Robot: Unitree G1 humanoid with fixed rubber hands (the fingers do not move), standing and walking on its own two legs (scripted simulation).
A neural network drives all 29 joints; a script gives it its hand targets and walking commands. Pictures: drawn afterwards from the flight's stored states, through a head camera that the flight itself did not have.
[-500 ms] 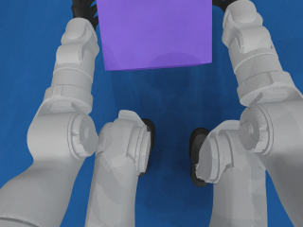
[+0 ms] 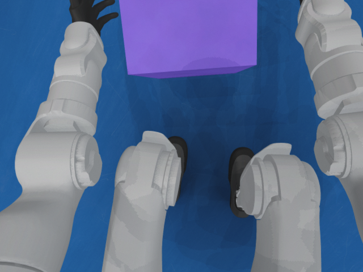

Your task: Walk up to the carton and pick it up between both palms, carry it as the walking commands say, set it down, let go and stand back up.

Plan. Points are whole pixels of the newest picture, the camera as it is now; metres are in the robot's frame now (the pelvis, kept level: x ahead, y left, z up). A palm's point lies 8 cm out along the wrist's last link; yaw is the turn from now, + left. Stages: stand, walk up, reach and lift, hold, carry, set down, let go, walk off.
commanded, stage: set down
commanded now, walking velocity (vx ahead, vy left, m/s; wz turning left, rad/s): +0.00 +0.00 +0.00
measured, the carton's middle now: (191, 19) +0.54 +0.06 -0.24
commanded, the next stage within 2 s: let go in 1.32 s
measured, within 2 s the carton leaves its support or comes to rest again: neither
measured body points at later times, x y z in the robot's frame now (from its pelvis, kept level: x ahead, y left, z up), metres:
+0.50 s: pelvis +0.01 +0.00 +0.09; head +0.34 +0.01 +0.39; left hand +0.52 +0.24 -0.03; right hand +0.58 -0.13 -0.03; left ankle +0.12 +0.10 -0.33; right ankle +0.10 -0.10 -0.33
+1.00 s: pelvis +0.03 +0.00 +0.22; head +0.34 +0.01 +0.55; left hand +0.52 +0.25 +0.12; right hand +0.59 -0.14 +0.11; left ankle +0.12 +0.10 -0.33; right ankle +0.10 -0.10 -0.33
